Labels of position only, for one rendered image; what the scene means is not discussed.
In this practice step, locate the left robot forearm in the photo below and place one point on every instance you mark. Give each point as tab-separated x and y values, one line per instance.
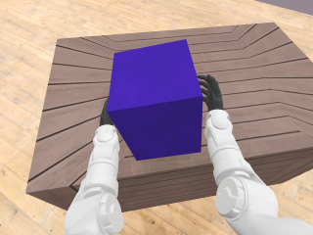
102	170

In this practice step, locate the carton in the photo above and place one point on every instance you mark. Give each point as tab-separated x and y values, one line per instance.
155	100

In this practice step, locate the left robot upper arm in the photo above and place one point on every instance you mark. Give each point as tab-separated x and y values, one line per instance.
96	215

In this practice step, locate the right robot hand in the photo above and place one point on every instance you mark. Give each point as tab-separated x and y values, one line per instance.
213	97

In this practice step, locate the right robot forearm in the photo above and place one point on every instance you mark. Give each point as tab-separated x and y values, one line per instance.
224	152

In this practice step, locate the left robot hand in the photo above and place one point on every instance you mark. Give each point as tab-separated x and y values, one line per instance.
105	119

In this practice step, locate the right robot upper arm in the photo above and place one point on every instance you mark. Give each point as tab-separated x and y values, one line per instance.
251	208

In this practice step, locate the pedestal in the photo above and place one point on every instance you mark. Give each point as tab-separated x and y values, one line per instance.
266	84

